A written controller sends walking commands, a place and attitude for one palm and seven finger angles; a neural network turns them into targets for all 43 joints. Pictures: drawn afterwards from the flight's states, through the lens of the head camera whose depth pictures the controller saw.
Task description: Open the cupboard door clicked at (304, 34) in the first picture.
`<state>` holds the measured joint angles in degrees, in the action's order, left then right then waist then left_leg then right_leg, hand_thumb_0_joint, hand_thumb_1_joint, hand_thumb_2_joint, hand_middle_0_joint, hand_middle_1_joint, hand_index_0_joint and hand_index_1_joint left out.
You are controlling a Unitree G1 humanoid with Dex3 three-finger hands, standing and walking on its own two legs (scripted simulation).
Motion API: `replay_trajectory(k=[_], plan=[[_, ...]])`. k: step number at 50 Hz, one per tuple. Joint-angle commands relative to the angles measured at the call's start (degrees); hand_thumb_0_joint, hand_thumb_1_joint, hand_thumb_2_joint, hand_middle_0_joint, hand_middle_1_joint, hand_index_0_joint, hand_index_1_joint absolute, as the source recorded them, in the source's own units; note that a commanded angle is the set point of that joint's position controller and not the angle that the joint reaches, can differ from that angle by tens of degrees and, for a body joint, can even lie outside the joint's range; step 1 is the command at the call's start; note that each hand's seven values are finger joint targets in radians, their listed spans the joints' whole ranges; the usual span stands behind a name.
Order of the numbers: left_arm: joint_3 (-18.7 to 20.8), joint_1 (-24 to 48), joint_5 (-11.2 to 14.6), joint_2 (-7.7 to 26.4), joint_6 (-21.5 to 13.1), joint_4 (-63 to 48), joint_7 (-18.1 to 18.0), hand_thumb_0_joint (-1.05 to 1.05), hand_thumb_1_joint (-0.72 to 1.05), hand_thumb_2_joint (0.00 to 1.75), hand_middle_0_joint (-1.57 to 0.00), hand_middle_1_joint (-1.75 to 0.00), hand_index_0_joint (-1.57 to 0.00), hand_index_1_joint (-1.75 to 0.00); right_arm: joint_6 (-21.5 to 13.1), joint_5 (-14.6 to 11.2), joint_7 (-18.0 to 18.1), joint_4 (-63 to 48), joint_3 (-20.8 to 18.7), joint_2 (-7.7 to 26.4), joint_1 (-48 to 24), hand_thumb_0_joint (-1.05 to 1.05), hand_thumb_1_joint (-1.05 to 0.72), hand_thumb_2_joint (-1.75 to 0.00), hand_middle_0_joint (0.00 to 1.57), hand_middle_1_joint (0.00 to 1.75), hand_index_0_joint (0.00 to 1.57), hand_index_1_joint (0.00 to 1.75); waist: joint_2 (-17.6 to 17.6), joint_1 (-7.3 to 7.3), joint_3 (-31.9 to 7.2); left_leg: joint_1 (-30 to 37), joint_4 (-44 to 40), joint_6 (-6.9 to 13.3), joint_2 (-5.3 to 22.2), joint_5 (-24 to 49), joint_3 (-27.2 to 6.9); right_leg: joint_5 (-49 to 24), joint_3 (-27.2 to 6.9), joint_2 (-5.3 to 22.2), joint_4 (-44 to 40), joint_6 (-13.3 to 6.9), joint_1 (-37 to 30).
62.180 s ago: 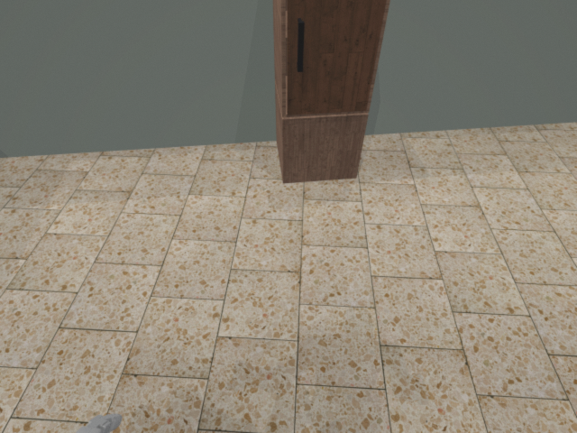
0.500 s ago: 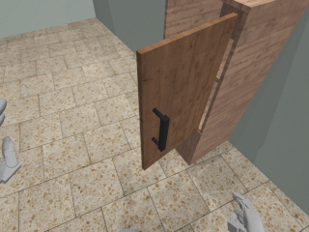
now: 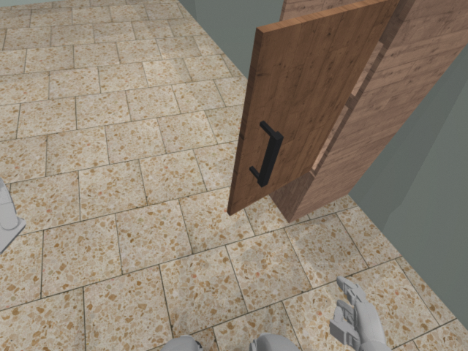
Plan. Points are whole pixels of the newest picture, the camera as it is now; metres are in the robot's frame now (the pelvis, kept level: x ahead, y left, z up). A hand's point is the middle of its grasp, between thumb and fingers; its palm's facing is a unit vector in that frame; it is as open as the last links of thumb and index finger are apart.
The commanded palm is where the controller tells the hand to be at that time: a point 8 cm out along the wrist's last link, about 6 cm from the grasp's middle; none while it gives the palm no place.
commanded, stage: stop stepping back and stand still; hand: left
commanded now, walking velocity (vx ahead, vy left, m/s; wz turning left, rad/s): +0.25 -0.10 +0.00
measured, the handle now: (263, 156) +0.53 -0.03 -0.03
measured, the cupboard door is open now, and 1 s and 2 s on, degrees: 95 95 95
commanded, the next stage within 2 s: let the arm hang, fingers relaxed in 0.82 s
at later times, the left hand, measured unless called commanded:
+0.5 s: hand (71, 255) +0.19 +0.21 +0.16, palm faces +0.36 -0.84 -0.41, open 7.4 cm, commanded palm +0.13 +0.25 +0.18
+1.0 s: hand (111, 284) +0.19 +0.19 +0.07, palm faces +0.16 -0.87 -0.47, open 7.4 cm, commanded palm none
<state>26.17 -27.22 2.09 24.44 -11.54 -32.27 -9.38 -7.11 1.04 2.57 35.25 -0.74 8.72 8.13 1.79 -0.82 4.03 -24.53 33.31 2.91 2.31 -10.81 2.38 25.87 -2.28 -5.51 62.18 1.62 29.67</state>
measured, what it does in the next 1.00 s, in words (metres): steps on the spot: right foot, then left foot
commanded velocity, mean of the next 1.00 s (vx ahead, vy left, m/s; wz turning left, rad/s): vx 0.07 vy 0.03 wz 0.00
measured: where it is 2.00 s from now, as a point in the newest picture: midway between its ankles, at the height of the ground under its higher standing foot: outside the picture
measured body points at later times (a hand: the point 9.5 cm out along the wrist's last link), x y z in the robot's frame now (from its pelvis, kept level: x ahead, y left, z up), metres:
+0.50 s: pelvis -0.04 -0.03 -0.01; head -0.06 -0.03 +0.44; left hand +0.17 +0.25 +0.18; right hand +0.05 -0.31 -0.10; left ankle +0.00 +0.07 -0.73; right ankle -0.18 -0.11 -0.71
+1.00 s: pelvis -0.07 -0.04 +0.00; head -0.05 -0.06 +0.45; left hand +0.17 +0.23 +0.10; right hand +0.07 -0.30 -0.10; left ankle -0.04 +0.07 -0.73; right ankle -0.12 -0.12 -0.72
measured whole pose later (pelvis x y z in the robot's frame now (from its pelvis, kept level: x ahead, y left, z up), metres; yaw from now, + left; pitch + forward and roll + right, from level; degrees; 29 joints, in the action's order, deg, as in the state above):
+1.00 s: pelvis -0.07 -0.04 +0.00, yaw -6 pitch +1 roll +1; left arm 12.2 -18.4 -0.9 20.7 -6.3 -3.0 -4.7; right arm -5.9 0.1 0.7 42.0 -1.2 15.0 8.7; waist -1.6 -0.4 0.8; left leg -16.4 29.6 1.0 -0.9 -13.7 1.1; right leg 20.3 1.9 -1.0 37.2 -1.2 14.6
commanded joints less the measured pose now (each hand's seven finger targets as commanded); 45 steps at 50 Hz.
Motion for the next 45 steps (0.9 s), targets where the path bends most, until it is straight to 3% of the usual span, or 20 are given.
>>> replay_trajectory(k=[1,5,8,10,12,13,15,18,20,22,23,24,26,29,32,33,37,40,43,45], plan=[[6.4,-3.0,1.0,9.4,-4.3,-20.5,-0.5,0.00,0.90,0.90,-0.20,-0.30,-0.20,-0.30,-4.5,-1.0,-0.4,-8.2,-3.7,10.0,-1.1,0.00,-0.90,-0.90,0.20,0.30,0.20,0.30,-13.8,0.71,-16.2,16.1,-15.0,4.1,14.2,3.1,-10.6,1.4,2.8,3.0,-7.4,0.5,-4.1],[6.5,-5.4,1.8,9.5,-2.7,-16.2,-1.2,0.00,0.90,0.90,-0.20,-0.30,-0.20,-0.30,-4.2,-0.2,0.5,-8.1,-2.1,9.5,0.5,0.00,-0.90,-0.90,0.20,0.30,0.20,0.30,-17.6,2.33,-13.0,13.7,-23.6,1.0,11.0,-16.9,-11.1,5.9,7.7,0.8,-25.0,-0.7,-13.0],[8.4,-8.8,2.2,11.2,-2.1,-12.3,-1.2,0.00,0.90,0.90,-0.20,-0.30,-0.20,-0.30,-2.5,-0.5,1.1,-8.6,-1.5,9.0,0.6,0.00,-0.90,-0.90,0.20,0.30,0.20,0.30,-15.7,2.05,-13.0,12.1,-20.4,-2.4,6.3,-14.7,-5.1,-3.1,10.0,1.0,-43.4,-2.4,-22.6],[9.7,-10.9,2.4,12.8,-1.8,-10.2,-0.7,0.00,0.90,0.90,-0.20,-0.30,-0.20,-0.30,-0.5,-0.6,0.9,-8.9,-1.4,8.6,0.3,0.00,-0.90,-0.90,0.20,0.30,0.20,0.30,-7.0,2.22,-13.8,11.5,-8.6,-3.9,1.9,-9.1,0.8,-7.2,3.1,7.9,-48.1,-5.9,-21.1],[11.2,-10.2,3.1,14.6,-2.2,-9.2,-0.8,0.00,0.90,0.90,-0.20,-0.30,-0.20,-0.30,0.8,-0.2,0.6,-8.2,-0.7,8.2,-0.3,0.00,-0.90,-0.90,0.20,0.30,0.20,0.30,1.2,1.80,-13.3,10.1,3.2,-3.7,1.1,-3.5,-0.1,-15.5,-7.3,18.2,-49.1,-9.0,-15.3],[12.6,-8.9,3.0,16.1,-2.7,-8.1,-1.2,0.00,0.90,0.90,-0.20,-0.30,-0.20,-0.30,0.4,-0.3,0.6,-8.1,-0.6,8.6,-0.1,0.00,-0.90,-0.90,0.20,0.30,0.20,0.30,1.9,1.52,-13.0,7.1,4.6,-3.3,1.8,-2.4,0.4,-25.5,-7.4,20.3,-47.7,-9.1,-17.2],[7.8,-7.1,2.2,12.1,-2.2,-6.8,-0.9,0.00,0.90,0.90,-0.20,-0.30,-0.20,-0.30,0.2,-2.4,0.5,-8.9,-1.2,9.1,-1.3,0.00,-0.90,-0.90,0.20,0.30,0.20,0.30,14.7,0.48,-12.2,-4.8,9.5,-2.3,-1.1,-4.9,1.5,-54.0,-6.3,17.9,-41.0,-4.8,-30.9],[5.9,-3.1,0.8,11.0,-2.4,-3.7,-1.2,0.00,0.90,0.90,-0.20,-0.30,-0.20,-0.30,-0.4,-2.2,1.4,-7.4,-0.8,9.4,-1.3,0.00,-0.90,-0.90,0.20,0.30,0.20,0.30,5.9,1.41,-8.5,-0.1,2.7,-1.1,-1.8,-4.2,2.5,-57.6,-3.3,17.8,-36.4,-5.3,-28.6],[3.6,1.4,0.6,10.2,-2.5,-3.2,-1.0,0.00,0.90,0.90,-0.20,-0.30,-0.20,-0.30,-0.7,-1.7,2.0,-6.0,-1.3,10.7,0.0,0.00,-0.90,-0.90,0.20,0.30,0.20,0.30,-1.6,3.15,-8.6,14.1,-3.8,0.5,-3.1,11.3,2.4,-53.9,1.0,13.8,-28.9,-1.5,-19.7],[2.9,4.9,0.3,10.5,-2.9,-3.8,-0.8,0.00,0.90,0.90,-0.20,-0.30,-0.20,-0.30,-1.0,-1.9,2.4,-5.9,-2.0,12.2,1.7,0.00,-0.90,-0.90,0.20,0.30,0.20,0.30,-8.7,3.02,-10.6,23.6,-2.6,4.4,4.1,28.2,-6.0,-38.8,3.6,8.3,-20.0,2.5,-10.8],[3.7,5.4,-0.1,11.3,-2.8,-4.5,-1.0,0.00,0.90,0.90,-0.20,-0.30,-0.20,-0.30,-1.1,-1.4,2.1,-6.0,-1.9,11.6,2.1,0.00,-0.90,-0.90,0.20,0.30,0.20,0.30,-12.7,2.50,-10.6,24.8,-4.0,7.6,8.5,33.0,-12.0,-20.5,3.3,5.9,-15.6,2.5,-6.3],[3.4,5.3,0.0,11.1,-3.1,-6.7,-0.9,0.00,0.90,0.90,-0.20,-0.30,-0.20,-0.30,-1.6,-1.1,1.7,-6.1,-1.8,10.6,2.1,0.00,-0.90,-0.90,0.20,0.30,0.20,0.30,-15.6,2.06,-9.7,22.4,-8.4,8.5,11.0,30.9,-17.2,-1.5,2.5,4.9,-14.6,0.8,-5.0],[4.7,2.9,-0.1,11.9,-2.6,-6.9,-0.6,0.00,0.90,0.90,-0.20,-0.30,-0.20,-0.30,-2.8,-1.1,1.6,-5.9,-2.0,10.8,0.1,0.00,-0.90,-0.90,0.20,0.30,0.20,0.30,-10.8,1.09,-4.2,7.8,-15.1,5.7,10.7,7.9,-14.9,5.5,2.4,5.7,-20.9,-0.6,-14.0],[6.6,-5.3,0.0,10.8,-2.7,-6.1,-0.9,0.00,0.90,0.90,-0.20,-0.30,-0.20,-0.30,-2.1,-1.7,1.7,-8.2,-1.3,9.9,-1.1,0.00,-0.90,-0.90,0.20,0.30,0.20,0.30,-11.0,0.56,-2.0,-4.8,-15.0,0.8,5.1,-14.0,-6.1,-5.6,4.6,6.1,-36.4,-2.2,-25.0],[7.3,-8.7,0.7,10.9,-3.3,-5.3,-0.6,0.00,0.90,0.90,-0.20,-0.30,-0.20,-0.30,-0.8,-1.5,0.8,-8.5,-2.0,8.6,0.1,0.00,-0.90,-0.90,0.20,0.30,0.20,0.30,6.1,1.14,-4.9,-2.8,10.3,-3.5,-2.5,-10.3,-1.0,-0.8,-20.2,20.7,-51.8,-9.0,-16.7],[7.0,-7.4,1.1,10.3,-3.5,-5.3,-0.8,0.00,0.90,0.90,-0.20,-0.30,-0.20,-0.30,-0.9,-1.8,0.8,-8.1,-2.7,9.3,0.1,0.00,-0.90,-0.90,0.20,0.30,0.20,0.30,8.7,1.07,-3.6,-4.2,18.4,-3.8,-2.4,-11.3,-2.8,-10.1,-21.3,22.4,-51.5,-9.1,-16.0],[5.3,-2.3,-0.1,8.9,-4.4,-0.3,-1.1,0.00,0.90,0.90,-0.20,-0.30,-0.20,-0.30,-1.7,-1.5,1.9,-6.9,-1.0,8.1,0.3,0.00,-0.90,-0.90,0.20,0.30,0.20,0.30,3.7,1.59,-6.5,-2.0,8.4,-3.2,-0.3,-9.5,-1.8,-43.1,-8.1,17.9,-40.2,-8.0,-25.3],[2.6,2.3,-0.3,7.4,-3.8,1.6,-1.2,0.00,0.90,0.90,-0.20,-0.30,-0.20,-0.30,-2.4,-1.0,2.8,-5.9,-1.0,8.6,0.1,0.00,-0.90,-0.90,0.20,0.30,0.20,0.30,2.8,1.42,-8.2,8.5,-3.3,-1.9,-2.6,1.2,1.0,-45.5,-3.8,13.7,-38.5,-3.8,-24.9],[1.2,4.0,-0.4,7.9,-3.5,-4.5,-1.2,0.00,0.90,0.90,-0.20,-0.30,-0.20,-0.30,-2.8,-1.4,2.8,-6.7,-2.3,10.8,0.3,0.00,-0.90,-0.90,0.20,0.30,0.20,0.30,-2.2,0.77,-12.8,22.5,-6.3,0.9,3.7,24.5,-4.0,-41.2,-0.9,9.4,-33.3,1.6,-20.0],[2.8,2.6,-0.8,9.6,-3.4,-8.7,-1.1,0.00,0.90,0.90,-0.20,-0.30,-0.20,-0.30,-2.5,-1.6,2.4,-7.9,-2.1,10.5,0.6,0.00,-0.90,-0.90,0.20,0.30,0.20,0.30,-4.9,0.74,-14.1,25.7,-4.0,1.7,5.2,34.6,-4.6,-39.0,0.5,7.4,-32.2,1.7,-18.1]])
